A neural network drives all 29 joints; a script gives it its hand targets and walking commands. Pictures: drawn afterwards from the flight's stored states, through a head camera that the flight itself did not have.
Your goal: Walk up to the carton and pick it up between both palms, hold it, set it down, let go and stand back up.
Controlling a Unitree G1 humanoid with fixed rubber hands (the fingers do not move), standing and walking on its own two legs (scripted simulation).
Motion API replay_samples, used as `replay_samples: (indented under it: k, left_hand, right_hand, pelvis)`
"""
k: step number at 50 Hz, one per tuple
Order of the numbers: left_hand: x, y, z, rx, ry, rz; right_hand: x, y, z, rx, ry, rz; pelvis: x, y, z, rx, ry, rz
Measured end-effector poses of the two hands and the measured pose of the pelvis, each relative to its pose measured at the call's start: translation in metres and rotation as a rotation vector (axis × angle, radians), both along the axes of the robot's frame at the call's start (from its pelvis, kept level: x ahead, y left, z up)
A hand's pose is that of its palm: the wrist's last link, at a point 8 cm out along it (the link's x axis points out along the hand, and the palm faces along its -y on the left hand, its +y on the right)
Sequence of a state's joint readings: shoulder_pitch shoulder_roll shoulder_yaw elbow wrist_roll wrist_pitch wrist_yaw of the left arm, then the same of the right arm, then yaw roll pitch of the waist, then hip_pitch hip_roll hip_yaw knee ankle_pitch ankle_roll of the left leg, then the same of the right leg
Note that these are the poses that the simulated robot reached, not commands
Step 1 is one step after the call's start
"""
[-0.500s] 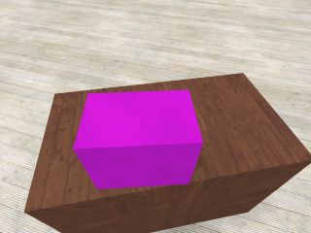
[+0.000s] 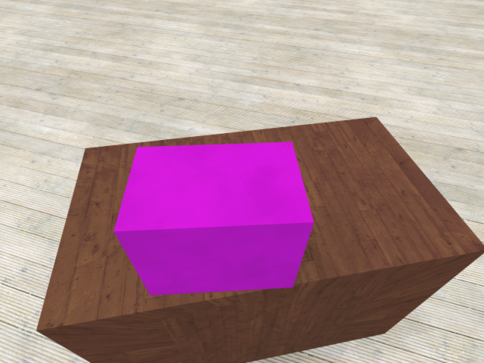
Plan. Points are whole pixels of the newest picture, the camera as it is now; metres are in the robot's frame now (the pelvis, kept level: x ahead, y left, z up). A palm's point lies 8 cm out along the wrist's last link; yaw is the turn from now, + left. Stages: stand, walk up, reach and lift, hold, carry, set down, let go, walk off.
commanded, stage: stand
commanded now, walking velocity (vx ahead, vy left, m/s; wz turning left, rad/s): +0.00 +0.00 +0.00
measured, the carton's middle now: (219, 220) +0.38 +0.05 -0.01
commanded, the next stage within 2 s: walk up in 1.34 s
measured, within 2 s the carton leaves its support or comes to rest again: neither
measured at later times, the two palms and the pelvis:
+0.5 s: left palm out of the picture +0.06 +0.29 -0.12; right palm out of the picture +0.06 -0.29 -0.12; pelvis +0.00 +0.00 +0.00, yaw +0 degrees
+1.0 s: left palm out of the picture +0.05 +0.29 -0.12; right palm out of the picture +0.05 -0.29 -0.12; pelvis +0.00 +0.00 +0.00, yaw +0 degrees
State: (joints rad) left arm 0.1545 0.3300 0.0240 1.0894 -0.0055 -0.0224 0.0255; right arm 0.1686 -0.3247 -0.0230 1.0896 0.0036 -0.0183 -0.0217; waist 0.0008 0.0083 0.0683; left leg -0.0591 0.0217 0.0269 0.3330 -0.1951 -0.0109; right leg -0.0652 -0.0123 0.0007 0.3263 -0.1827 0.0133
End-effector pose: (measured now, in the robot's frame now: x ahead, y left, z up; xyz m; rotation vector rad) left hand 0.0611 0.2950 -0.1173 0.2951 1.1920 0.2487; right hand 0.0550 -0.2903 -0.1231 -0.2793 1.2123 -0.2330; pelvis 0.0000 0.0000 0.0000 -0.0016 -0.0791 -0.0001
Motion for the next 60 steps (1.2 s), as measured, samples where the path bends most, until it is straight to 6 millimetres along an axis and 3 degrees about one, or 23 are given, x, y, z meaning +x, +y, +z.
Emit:
replay_samples:
  k: [11, 20, 44, 60]
  left_hand:
    - [-0.011, 0.0, -0.002, 0.001, 0.03, 0.003]
    - [-0.005, -0.001, -0.001, -0.005, 0.01, -0.007]
    - [-0.008, -0.006, -0.004, -0.015, 0.032, -0.003]
    - [-0.003, -0.003, -0.004, -0.01, 0.034, -0.005]
  right_hand:
    - [-0.006, 0.001, -0.001, 0.004, 0.017, 0.001]
    - [0.003, 0.001, 0.002, 0.0, -0.015, 0.006]
    - [-0.008, -0.001, 0.0, -0.002, 0.026, -0.006]
    - [0.001, -0.006, 0.003, -0.015, 0.016, -0.008]
  pelvis:
    - [-0.002, 0.0, 0.0, 0.001, 0.003, -0.002]
    - [-0.004, 0.0, 0.0, 0.001, 0.002, -0.001]
    - [0.0, 0.0, 0.0, 0.001, 0.006, -0.002]
    - [0.004, 0.0, 0.0, 0.002, 0.008, -0.004]
